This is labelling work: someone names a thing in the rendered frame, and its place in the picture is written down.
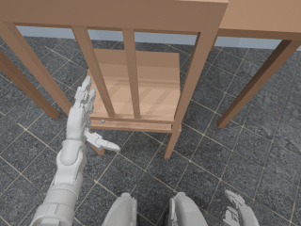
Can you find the left robot thigh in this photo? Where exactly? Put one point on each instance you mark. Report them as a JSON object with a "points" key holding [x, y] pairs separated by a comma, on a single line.
{"points": [[122, 212]]}

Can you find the robot left hand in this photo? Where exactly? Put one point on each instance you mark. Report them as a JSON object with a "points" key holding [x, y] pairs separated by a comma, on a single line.
{"points": [[78, 119]]}

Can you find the robot left forearm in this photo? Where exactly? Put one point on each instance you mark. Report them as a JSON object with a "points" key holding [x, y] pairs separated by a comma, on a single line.
{"points": [[58, 206]]}

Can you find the robot right hand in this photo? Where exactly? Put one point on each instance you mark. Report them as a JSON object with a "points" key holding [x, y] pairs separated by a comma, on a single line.
{"points": [[244, 216]]}

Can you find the chair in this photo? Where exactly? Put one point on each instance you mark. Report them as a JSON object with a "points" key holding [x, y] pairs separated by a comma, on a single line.
{"points": [[135, 90]]}

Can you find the table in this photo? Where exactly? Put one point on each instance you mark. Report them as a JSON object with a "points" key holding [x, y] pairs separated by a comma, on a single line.
{"points": [[253, 19]]}

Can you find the right robot thigh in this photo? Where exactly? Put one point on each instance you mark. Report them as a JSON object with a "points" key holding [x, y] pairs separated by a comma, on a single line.
{"points": [[185, 212]]}

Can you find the robot thigh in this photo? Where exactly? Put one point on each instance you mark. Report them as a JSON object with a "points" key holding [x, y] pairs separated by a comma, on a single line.
{"points": [[122, 212], [185, 212]]}

